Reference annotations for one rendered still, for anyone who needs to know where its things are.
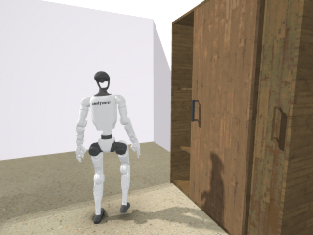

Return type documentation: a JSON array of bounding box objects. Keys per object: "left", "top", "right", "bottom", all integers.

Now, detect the wardrobe door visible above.
[
  {"left": 244, "top": 0, "right": 300, "bottom": 235},
  {"left": 189, "top": 0, "right": 261, "bottom": 235}
]

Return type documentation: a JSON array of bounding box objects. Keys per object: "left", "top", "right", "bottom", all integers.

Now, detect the right robot shin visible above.
[{"left": 121, "top": 165, "right": 130, "bottom": 206}]

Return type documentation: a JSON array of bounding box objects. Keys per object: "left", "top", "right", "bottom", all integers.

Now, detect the humanoid robot torso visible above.
[{"left": 89, "top": 93, "right": 117, "bottom": 153}]

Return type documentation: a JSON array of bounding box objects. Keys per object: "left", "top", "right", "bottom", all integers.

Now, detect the robot left hand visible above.
[{"left": 75, "top": 145, "right": 87, "bottom": 162}]

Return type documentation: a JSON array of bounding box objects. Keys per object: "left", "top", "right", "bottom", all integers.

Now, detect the left robot forearm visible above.
[{"left": 75, "top": 121, "right": 85, "bottom": 147}]

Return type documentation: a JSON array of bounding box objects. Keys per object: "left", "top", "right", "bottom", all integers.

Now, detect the robot left upper arm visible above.
[{"left": 77, "top": 96, "right": 91, "bottom": 128}]

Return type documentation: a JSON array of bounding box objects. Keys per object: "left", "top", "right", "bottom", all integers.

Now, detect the robot right upper arm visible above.
[{"left": 113, "top": 95, "right": 129, "bottom": 125}]

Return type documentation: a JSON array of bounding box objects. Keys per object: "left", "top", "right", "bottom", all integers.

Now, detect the handle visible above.
[
  {"left": 191, "top": 100, "right": 198, "bottom": 122},
  {"left": 267, "top": 106, "right": 277, "bottom": 141}
]

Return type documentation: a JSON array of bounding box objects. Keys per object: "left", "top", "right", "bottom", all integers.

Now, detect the right robot forearm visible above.
[{"left": 124, "top": 117, "right": 138, "bottom": 144}]

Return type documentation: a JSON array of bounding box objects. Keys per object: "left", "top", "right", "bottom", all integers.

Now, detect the robot right hand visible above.
[{"left": 130, "top": 141, "right": 140, "bottom": 158}]

